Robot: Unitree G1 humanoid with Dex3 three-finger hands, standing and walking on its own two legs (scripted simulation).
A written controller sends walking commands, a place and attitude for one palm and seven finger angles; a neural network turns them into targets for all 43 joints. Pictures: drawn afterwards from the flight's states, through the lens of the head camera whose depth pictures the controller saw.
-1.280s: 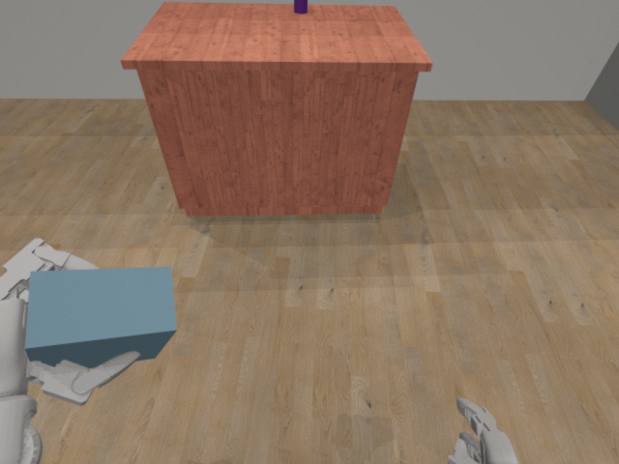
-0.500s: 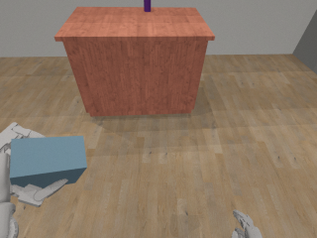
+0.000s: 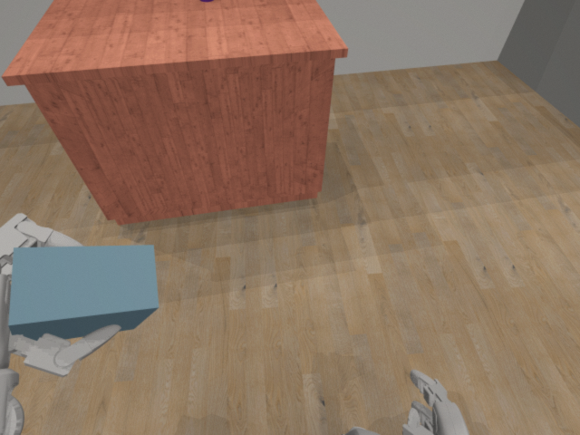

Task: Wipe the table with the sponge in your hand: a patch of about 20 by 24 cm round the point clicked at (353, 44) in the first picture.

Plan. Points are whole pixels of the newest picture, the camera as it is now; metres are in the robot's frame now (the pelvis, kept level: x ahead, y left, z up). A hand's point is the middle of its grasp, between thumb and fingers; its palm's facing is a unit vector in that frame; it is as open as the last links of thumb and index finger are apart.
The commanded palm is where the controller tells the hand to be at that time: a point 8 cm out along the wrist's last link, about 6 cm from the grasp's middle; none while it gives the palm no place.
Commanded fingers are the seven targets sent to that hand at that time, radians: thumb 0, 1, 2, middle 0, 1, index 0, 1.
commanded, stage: walk to a spot facing it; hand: left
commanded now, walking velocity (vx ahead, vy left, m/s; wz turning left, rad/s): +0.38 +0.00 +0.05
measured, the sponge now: (104, 294) +0.23 +0.21 +0.15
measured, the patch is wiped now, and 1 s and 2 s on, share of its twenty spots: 0.00 0.00 0.00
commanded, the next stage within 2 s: turn to face it in 1.80 s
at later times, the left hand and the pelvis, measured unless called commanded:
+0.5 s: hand (136, 192) +0.35 +0.21 +0.17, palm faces +0.47 -0.77 -0.43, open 10.6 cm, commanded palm +0.30 +0.24 +0.18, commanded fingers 0.00 0.10 1.30 -1.20 -1.60 -1.20 -1.60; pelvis +0.16 -0.05 +0.00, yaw +4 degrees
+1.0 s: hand (179, 142) +0.47 +0.19 +0.16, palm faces +0.57 -0.71 -0.42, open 10.6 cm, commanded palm +0.40 +0.22 +0.18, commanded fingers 0.00 0.10 1.30 -1.20 -1.60 -1.20 -1.60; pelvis +0.30 -0.09 -0.01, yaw +12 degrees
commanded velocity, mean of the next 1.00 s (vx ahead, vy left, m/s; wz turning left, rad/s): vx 0.36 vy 0.00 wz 0.27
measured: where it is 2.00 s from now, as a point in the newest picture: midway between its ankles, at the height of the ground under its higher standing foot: (324, 363)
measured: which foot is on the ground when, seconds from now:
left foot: down 0.00-0.08, up 0.10-0.54, down 0.56-0.88, up 0.90-1.00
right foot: up 0.00-0.06, down 0.08-0.56, up 0.58-0.86, down 0.88-1.00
